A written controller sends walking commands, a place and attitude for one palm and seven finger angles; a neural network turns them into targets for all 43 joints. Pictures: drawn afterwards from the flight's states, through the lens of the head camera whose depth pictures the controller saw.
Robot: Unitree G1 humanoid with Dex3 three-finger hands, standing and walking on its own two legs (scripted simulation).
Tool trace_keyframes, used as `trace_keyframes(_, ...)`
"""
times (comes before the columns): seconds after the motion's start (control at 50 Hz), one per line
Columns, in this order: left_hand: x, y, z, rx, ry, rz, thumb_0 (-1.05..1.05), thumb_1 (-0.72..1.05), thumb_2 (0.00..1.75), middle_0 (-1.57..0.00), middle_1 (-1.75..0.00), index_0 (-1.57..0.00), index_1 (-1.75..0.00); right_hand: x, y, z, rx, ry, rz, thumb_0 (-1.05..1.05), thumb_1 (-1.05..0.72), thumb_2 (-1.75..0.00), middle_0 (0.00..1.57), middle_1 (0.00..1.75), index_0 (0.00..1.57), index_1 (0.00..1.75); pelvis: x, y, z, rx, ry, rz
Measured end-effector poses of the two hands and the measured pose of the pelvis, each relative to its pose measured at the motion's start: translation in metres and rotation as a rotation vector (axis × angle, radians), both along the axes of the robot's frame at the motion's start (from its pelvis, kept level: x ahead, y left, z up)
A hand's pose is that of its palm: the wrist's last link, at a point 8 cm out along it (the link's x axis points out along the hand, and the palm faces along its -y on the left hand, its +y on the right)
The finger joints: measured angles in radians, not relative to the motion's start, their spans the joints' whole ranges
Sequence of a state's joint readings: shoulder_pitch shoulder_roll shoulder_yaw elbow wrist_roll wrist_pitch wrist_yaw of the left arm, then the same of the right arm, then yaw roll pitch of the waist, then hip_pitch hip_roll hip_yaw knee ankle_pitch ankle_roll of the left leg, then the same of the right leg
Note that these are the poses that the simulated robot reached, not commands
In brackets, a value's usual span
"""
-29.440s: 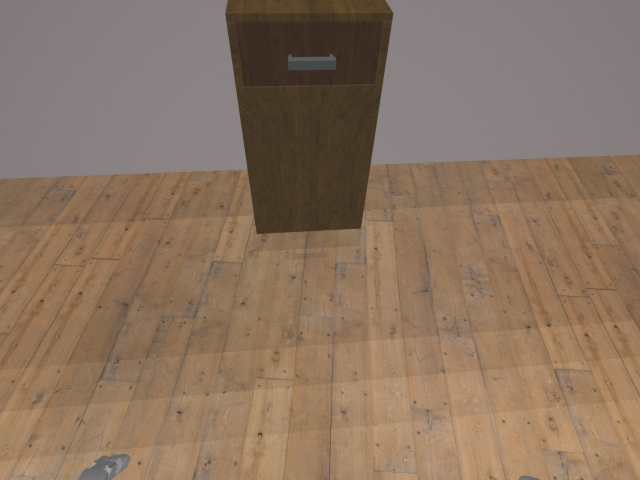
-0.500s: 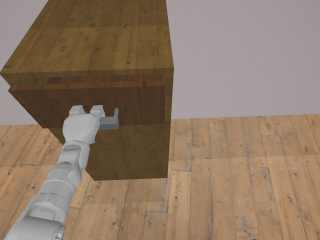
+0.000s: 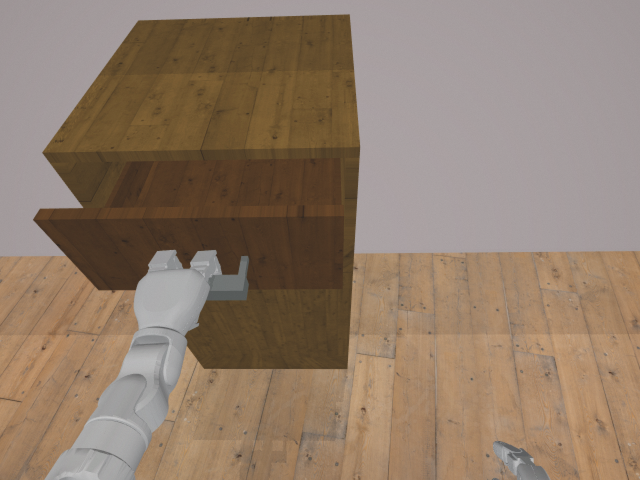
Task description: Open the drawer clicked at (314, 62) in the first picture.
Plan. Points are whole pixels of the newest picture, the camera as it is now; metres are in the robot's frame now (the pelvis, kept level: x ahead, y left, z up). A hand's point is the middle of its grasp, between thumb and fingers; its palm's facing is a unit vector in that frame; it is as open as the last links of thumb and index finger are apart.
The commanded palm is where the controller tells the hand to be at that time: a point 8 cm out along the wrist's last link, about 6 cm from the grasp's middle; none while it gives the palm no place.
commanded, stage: pull the drawer open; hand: left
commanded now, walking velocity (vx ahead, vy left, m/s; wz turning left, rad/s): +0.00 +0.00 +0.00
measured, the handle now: (200, 275) +0.39 +0.20 +0.01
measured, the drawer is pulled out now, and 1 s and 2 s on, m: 0.11 0.23 0.30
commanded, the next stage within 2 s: open the thumb to release the handle in 1.86 s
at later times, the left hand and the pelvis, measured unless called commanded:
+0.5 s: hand (179, 352) +0.28 +0.20 -0.01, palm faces -0.02 -0.09 -1.00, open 5.9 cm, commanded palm +0.24 +0.21 +0.05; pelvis +0.00 -0.01 +0.00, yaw -1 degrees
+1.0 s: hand (167, 406) +0.21 +0.20 -0.01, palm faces -0.02 -0.10 -1.00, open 6.0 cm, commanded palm +0.18 +0.22 +0.05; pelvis -0.01 -0.02 +0.00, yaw +0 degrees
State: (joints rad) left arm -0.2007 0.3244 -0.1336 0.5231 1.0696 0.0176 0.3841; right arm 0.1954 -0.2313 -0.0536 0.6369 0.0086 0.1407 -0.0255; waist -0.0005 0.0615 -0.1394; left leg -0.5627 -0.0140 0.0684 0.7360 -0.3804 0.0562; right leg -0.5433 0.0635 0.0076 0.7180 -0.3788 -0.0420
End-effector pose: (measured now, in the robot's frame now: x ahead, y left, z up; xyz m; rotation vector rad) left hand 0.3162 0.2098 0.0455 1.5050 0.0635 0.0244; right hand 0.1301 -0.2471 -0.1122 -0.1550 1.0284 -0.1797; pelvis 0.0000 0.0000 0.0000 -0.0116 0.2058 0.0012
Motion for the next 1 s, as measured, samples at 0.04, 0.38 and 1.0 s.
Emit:
trace_keyframes(0.04,-0.006,0.0,0.0,-0.005,-0.001,0.002,0.01,0.65,0.8,-0.3,-1.35,-0.41,-1.35,0.001,0.0,0.0,0.002,-0.007,0.004,0.01,-0.91,-0.89,0.2,0.3,0.2,0.3,-0.001,-0.001,0.0,0.001,-0.005,-0.001)
trace_keyframes(0.38,-0.043,-0.002,0.0,-0.009,-0.005,0.012,0.01,0.65,0.81,-0.3,-1.35,-0.42,-1.35,0.018,-0.004,0.007,-0.001,-0.075,0.037,0.01,-0.91,-0.89,0.2,0.3,0.2,0.3,-0.005,-0.009,0.001,0.011,-0.033,-0.004)
trace_keyframes(1.0,-0.124,-0.005,0.001,-0.029,-0.004,0.042,0.03,0.63,0.8,-0.3,-1.34,-0.42,-1.35,0.056,0.008,0.017,0.036,-0.194,0.138,0.01,-0.91,-0.89,0.2,0.3,0.2,0.3,-0.008,-0.019,-0.003,0.022,-0.061,-0.005)
